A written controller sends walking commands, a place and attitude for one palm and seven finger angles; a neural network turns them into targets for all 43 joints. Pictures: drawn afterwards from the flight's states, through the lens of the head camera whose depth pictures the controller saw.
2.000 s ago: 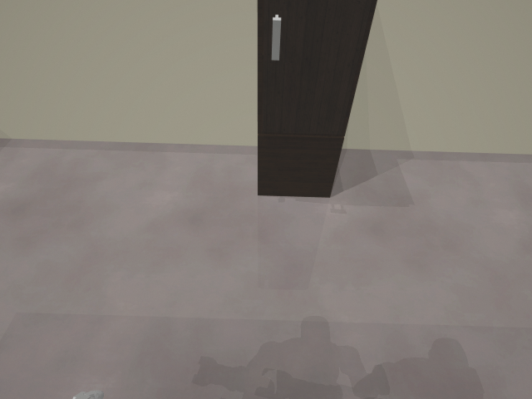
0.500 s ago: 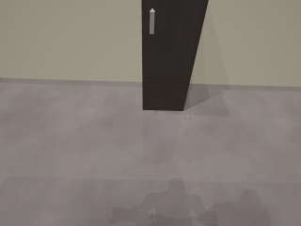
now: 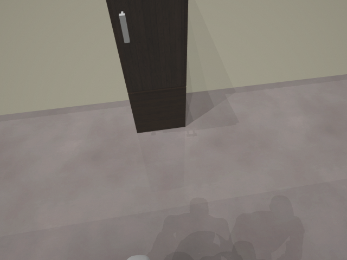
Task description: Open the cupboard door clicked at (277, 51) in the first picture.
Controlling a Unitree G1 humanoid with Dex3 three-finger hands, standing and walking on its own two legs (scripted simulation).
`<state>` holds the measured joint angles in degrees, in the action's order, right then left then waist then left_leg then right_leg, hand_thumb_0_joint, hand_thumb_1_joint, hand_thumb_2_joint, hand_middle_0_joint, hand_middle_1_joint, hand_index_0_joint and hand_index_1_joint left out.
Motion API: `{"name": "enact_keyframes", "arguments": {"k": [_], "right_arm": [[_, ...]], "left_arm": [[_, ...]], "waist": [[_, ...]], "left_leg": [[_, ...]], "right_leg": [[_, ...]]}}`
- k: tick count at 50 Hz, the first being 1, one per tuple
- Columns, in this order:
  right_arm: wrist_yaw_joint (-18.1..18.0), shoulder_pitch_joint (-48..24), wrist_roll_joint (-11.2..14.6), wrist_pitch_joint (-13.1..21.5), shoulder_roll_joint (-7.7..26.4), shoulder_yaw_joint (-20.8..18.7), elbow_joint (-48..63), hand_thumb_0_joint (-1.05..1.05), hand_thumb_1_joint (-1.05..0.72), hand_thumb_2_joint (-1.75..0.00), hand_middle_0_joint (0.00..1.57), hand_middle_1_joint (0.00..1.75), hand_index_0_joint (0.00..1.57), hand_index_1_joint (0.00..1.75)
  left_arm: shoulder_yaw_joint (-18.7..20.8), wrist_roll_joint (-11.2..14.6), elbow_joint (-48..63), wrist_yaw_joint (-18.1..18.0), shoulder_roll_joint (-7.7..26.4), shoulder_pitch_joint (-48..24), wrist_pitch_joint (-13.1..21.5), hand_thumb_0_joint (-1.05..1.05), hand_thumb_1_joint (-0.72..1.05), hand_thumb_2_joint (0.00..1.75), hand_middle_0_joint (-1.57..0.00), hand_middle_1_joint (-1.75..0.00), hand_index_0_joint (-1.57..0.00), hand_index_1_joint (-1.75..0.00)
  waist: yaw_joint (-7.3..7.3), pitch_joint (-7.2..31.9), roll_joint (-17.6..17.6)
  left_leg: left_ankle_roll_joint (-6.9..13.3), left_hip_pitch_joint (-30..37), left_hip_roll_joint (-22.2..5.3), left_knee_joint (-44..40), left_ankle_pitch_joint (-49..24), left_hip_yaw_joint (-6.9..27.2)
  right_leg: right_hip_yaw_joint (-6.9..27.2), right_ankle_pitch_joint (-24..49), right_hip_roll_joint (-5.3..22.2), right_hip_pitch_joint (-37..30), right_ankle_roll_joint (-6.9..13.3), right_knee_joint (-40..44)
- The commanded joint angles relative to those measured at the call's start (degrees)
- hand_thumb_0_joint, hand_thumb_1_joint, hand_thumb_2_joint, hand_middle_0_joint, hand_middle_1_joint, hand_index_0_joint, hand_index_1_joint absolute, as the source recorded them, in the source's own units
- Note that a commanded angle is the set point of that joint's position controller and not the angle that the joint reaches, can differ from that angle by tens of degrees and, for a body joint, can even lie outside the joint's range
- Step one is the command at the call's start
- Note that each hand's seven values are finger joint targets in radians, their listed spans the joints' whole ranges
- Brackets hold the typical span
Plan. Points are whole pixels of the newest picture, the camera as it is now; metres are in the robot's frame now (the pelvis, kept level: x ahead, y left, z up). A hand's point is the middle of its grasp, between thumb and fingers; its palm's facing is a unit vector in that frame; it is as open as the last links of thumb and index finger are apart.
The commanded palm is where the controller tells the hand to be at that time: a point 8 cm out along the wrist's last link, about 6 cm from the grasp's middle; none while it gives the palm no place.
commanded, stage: walk to a spot facing it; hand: left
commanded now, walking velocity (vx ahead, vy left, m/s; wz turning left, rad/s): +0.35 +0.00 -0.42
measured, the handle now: (124, 26) +1.08 +0.35 +0.06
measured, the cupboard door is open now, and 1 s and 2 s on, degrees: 0 0 0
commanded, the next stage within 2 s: turn to face it in 0.82 s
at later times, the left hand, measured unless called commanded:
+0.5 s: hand (100, 239) +0.20 +0.25 -0.19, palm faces -0.14 -0.97 -0.19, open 7.4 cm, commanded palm none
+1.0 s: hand (168, 147) +0.53 +0.08 -0.16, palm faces -0.54 -0.81 -0.24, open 7.4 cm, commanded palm none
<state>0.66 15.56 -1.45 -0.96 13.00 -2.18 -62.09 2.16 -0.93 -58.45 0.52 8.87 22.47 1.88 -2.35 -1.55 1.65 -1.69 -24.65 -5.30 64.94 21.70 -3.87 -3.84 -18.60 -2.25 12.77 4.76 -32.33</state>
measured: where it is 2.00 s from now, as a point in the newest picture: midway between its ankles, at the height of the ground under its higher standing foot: (186, 256)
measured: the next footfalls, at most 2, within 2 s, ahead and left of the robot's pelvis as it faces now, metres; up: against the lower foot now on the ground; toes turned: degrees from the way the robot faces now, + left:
left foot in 0.40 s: +0.32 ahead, +0.13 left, +0.00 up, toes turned -5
right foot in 0.90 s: +0.33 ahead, -0.12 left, +0.00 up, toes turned -37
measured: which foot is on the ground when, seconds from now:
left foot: up 0.00-0.38, down 0.40-0.90, up 0.92-1.00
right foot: down 0.00-0.40, up 0.42-0.88, down 0.90-1.00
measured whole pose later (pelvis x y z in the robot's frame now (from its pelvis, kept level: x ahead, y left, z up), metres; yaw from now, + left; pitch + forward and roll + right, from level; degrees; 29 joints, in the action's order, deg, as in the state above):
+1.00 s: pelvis +0.30 +0.00 -0.01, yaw -32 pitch -1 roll +1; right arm -0.9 17.2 -1.0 -2.2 12.3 -2.7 -58.0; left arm 3.0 -0.6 -50.2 -0.1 10.8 5.1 -0.6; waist 3.2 -6.4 1.6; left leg -3.3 -23.6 -7.6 69.3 29.1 -7.1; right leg -5.5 -16.1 0.6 22.2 3.5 -38.8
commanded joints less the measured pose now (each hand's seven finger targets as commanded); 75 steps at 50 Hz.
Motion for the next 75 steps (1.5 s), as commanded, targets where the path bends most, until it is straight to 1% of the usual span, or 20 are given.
{"name": "enact_keyframes", "arguments": {"k": [1,15,18,19,20,21,24,27,40,43,44,45,46,51,59,62,64,65,69,75], "right_arm": [[0.1,-5.5,-0.07,2.95,3.12,-1.77,7.62,0.0,-0.9,-0.9,0.2,0.3,0.2,0.3],[0.81,-17.84,0.64,4.28,0.23,-1.47,14.21,0.0,-0.9,-0.9,0.2,0.3,0.2,0.3],[-0.85,-3.04,0.35,5.13,3.26,-2.19,9.95,0.0,-0.9,-0.9,0.2,0.3,0.2,0.3],[-1.82,6.67,-0.11,5.4,7.75,-3.16,7.32,0.0,-0.9,-0.9,0.2,0.3,0.2,0.3],[-2.07,12.88,-0.57,5.4,14.71,-4.6,6.25,0.0,-0.9,-0.9,0.2,0.3,0.2,0.3],[-1.79,13.24,0.19,4.9,13.71,-3.81,6.42,0.0,-0.9,-0.9,0.2,0.3,0.2,0.3],[-2.26,1.66,0.24,5.87,3.15,-1.07,7.77,0.0,-0.9,-0.9,0.2,0.3,0.2,0.3],[-2.6,-0.4,0.38,6.3,2.12,-0.77,7.51,0.0,-0.9,-0.9,0.2,0.3,0.2,0.3],[-1.93,3.73,-0.27,3.21,7.6,-2.92,7.01,0.0,-0.9,-0.9,0.2,0.3,0.2,0.3],[-1.58,3.55,0.05,2.54,9.09,-3.09,8.08,0.0,-0.9,-0.9,0.2,0.3,0.2,0.3],[-0.92,4.86,0.7,2.21,6.93,-2.67,9.51,0.0,-0.9,-0.9,0.2,0.3,0.2,0.3],[-1.07,3.92,0.89,1.9,3.87,-1.93,12.25,0.0,-0.9,-0.9,0.2,0.3,0.2,0.3],[-1.95,0.57,1.14,1.43,5.0,-1.73,12.29,0.0,-0.9,-0.9,0.2,0.3,0.2,0.3],[-1.96,6.88,0.12,-0.44,1.27,-0.63,6.01,0.0,-0.9,-0.9,0.2,0.3,0.2,0.3],[-1.3,1.53,0.83,-0.25,-0.26,-0.36,6.15,0.0,-0.9,-0.9,0.2,0.3,0.2,0.3],[-0.87,4.71,0.56,0.0,1.01,-1.06,5.86,0.0,-0.9,-0.9,0.2,0.3,0.2,0.3],[-0.93,6.21,-0.41,0.26,8.79,-2.68,7.7,0.0,-0.9,-0.9,0.2,0.3,0.2,0.3],[-1.52,6.67,-0.46,0.59,9.3,-2.91,7.25,0.0,-0.9,-0.9,0.2,0.3,0.2,0.3],[-2.24,1.36,0.13,1.51,6.71,-2.37,8.79,0.0,-0.9,-0.9,0.2,0.3,0.2,0.3],[-1.97,2.49,0.36,1.08,8.16,-3.32,9.04,0.0,-0.9,-0.9,0.2,0.3,0.2,0.3]], "left_arm": [[2.21,-0.24,1.59,-1.04,9.87,4.49,2.24,0.0,0.9,0.9,-0.2,-0.3,-0.2,-0.3],[2.4,-0.91,-1.27,-2.24,9.0,8.56,2.19,0.0,0.9,0.9,-0.2,-0.3,-0.2,-0.3],[3.28,-0.33,0.21,-2.07,10.33,4.55,2.13,0.0,0.9,0.9,-0.2,-0.3,-0.2,-0.3],[3.4,0.26,0.84,-1.62,8.71,4.96,2.14,0.0,0.9,0.9,-0.2,-0.3,-0.2,-0.3],[3.17,0.95,1.77,-0.76,4.93,7.71,1.96,0.0,0.9,0.9,-0.2,-0.3,-0.2,-0.3],[3.19,0.4,3.54,-0.66,5.73,3.2,2.17,0.0,0.9,0.9,-0.2,-0.3,-0.2,-0.3],[3.68,-0.67,3.5,0.62,5.18,-1.54,0.16,0.0,0.9,0.9,-0.2,-0.3,-0.2,-0.3],[3.48,-0.77,2.99,1.18,3.18,0.78,-2.52,0.0,0.9,0.9,-0.2,-0.3,-0.2,-0.3],[2.9,-0.68,11.43,1.36,5.08,-16.67,-4.02,0.0,0.9,0.9,-0.2,-0.3,-0.2,-0.3],[3.5,-0.8,10.15,0.93,8.31,-8.94,-2.54,0.0,0.9,0.9,-0.2,-0.3,-0.2,-0.3],[4.72,-1.17,8.8,0.22,14.39,-3.15,-1.43,0.0,0.9,0.9,-0.2,-0.3,-0.2,-0.3],[5.92,-0.06,8.06,-0.65,20.33,0.95,-1.12,0.0,0.9,0.9,-0.2,-0.3,-0.2,-0.3],[5.78,0.68,8.04,-1.51,19.64,0.75,-1.52,0.0,0.9,0.9,-0.2,-0.3,-0.2,-0.3],[2.16,-0.41,9.56,-2.62,9.84,-14.25,-1.08,0.0,0.9,0.9,-0.2,-0.3,-0.2,-0.3],[2.27,-0.32,5.66,-2.55,10.27,-10.56,-1.81,0.0,0.9,0.9,-0.2,-0.3,-0.2,-0.3],[2.79,0.16,6.48,-2.59,9.0,-10.85,-2.74,0.0,0.9,0.9,-0.2,-0.3,-0.2,-0.3],[2.38,0.45,9.48,-2.14,4.88,-11.44,-3.36,0.0,0.9,0.9,-0.2,-0.3,-0.2,-0.3],[2.34,-0.25,9.98,-2.4,6.05,-14.32,-3.51,0.0,0.9,0.9,-0.2,-0.3,-0.2,-0.3],[3.19,-0.17,7.52,-1.52,6.69,-12.55,-2.98,0.0,0.9,0.9,-0.2,-0.3,-0.2,-0.3],[3.39,0.17,7.68,-1.65,7.6,-13.46,-3.47,0.0,0.9,0.9,-0.2,-0.3,-0.2,-0.3]], "waist": [[1.52,-2.57,-5.83],[-1.79,-4.69,-9.5],[5.37,2.25,-7.73],[8.83,9.21,-3.0],[8.87,16.16,13.05],[8.76,11.95,8.44],[2.94,-1.8,7.99],[-0.02,-0.56,6.05],[4.22,-1.69,5.25],[-0.36,3.71,2.21],[-2.69,9.91,-11.08],[-2.92,13.23,-18.97],[-3.87,16.04,-14.21],[5.12,6.79,-6.82],[1.97,0.82,-9.94],[3.72,0.45,-2.87],[4.64,-1.46,16.97],[5.72,-0.91,16.74],[3.25,3.89,5.05],[4.54,4.69,4.72]], "left_leg": [[-1.31,-13.92,-2.74,-0.03,-9.49,2.12],[0.06,-8.12,1.11,-24.09,-10.2,-1.47],[2.04,15.68,4.62,-35.73,-13.05,-2.97],[4.06,32.47,-3.15,-36.31,-15.29,4.22],[10.82,42.51,-22.48,-39.59,-19.2,26.78],[13.53,35.3,-25.81,-46.24,-16.95,32.08],[7.8,14.5,-18.19,-50.45,-17.93,14.4],[7.81,10.26,-14.75,-49.16,-29.36,1.21],[8.08,17.72,-17.16,-42.02,-32.96,-9.53],[3.87,15.72,-15.54,-24.34,-38.94,-13.21],[0.18,2.36,-10.31,-7.18,-23.02,-15.5],[-3.2,-10.43,-1.07,9.83,14.02,-9.82],[-1.91,-9.09,-2.29,11.07,14.36,0.6],[-1.47,-1.12,-1.97,2.47,0.95,2.22],[-0.79,4.57,0.78,-21.55,0.48,-1.35],[0.59,13.56,-0.67,-36.32,-10.16,0.23],[11.12,10.96,-18.19,-49.5,-22.91,26.11],[13.39,9.74,-17.9,-51.3,-21.66,29.49],[10.55,17.08,-9.66,-46.99,-29.17,17.65],[11.4,19.94,-7.98,-46.78,-29.29,19.39]], "right_leg": [[20.27,7.21,15.0,-4.59,5.92,21.48],[19.12,31.19,13.25,-10.91,4.79,15.67],[16.02,42.75,8.74,-4.88,2.22,-0.38],[13.97,31.84,5.54,4.41,0.4,-13.17],[6.1,-7.85,-1.82,17.22,-2.53,-33.96],[6.86,-14.15,-0.78,21.01,-2.11,-43.14],[6.3,-1.75,6.47,21.52,-3.72,-46.26],[4.02,1.16,7.46,18.36,-5.32,-42.24],[-2.25,2.13,6.37,14.26,-5.5,-11.92],[-3.5,6.55,3.64,-0.79,-3.3,-0.46],[10.91,23.25,13.77,-16.21,1.2,4.19],[30.65,52.2,27.87,-20.69,9.08,6.57],[26.89,47.84,26.0,-17.97,10.0,7.63],[8.15,32.54,17.11,0.88,4.67,11.44],[4.69,19.99,19.13,0.63,4.04,12.75],[-0.02,9.56,17.26,7.01,-1.23,4.18],[-5.0,-14.71,6.02,16.53,-7.68,-16.53],[0.06,-16.33,6.07,17.85,-7.1,-26.38],[3.82,-4.03,7.11,20.56,-8.33,-32.91],[3.76,-4.13,6.41,19.05,-9.86,-26.37]]}}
